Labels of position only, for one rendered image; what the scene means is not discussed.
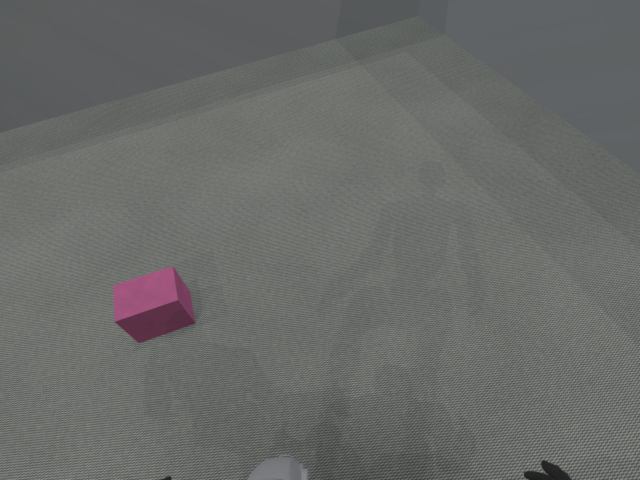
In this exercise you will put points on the robot left thigh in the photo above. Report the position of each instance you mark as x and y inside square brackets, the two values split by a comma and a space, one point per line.
[279, 468]

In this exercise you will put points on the right robot hand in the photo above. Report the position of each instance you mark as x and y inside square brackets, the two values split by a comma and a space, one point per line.
[554, 473]

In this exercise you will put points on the carton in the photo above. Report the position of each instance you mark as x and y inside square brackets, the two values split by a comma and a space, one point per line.
[153, 305]

